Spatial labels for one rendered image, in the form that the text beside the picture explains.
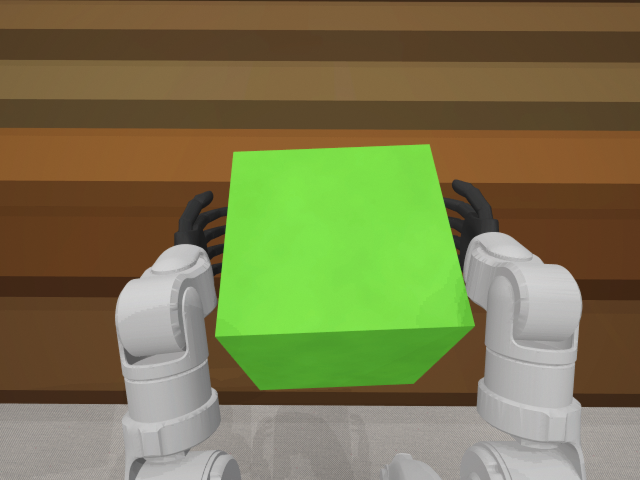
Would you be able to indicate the robot left hand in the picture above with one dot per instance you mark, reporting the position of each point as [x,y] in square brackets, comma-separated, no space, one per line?
[191,226]

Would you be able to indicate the right robot thigh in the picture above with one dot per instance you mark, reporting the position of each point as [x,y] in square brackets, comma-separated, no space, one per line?
[407,469]

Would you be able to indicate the carton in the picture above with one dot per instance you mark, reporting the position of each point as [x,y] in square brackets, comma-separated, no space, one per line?
[339,268]

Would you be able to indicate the robot left forearm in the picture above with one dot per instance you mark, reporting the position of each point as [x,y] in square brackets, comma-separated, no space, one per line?
[164,358]

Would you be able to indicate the robot right upper arm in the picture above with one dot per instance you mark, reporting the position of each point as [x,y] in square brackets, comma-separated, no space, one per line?
[508,460]

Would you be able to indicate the robot left upper arm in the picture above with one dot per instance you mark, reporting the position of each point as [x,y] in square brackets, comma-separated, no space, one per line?
[196,465]

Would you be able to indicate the robot right forearm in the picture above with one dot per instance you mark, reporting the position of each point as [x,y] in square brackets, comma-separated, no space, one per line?
[531,338]

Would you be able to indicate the right robot shin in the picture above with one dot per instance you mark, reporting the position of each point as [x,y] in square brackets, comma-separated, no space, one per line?
[402,456]

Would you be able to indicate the robot right hand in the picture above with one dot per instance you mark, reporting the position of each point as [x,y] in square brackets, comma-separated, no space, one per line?
[478,216]

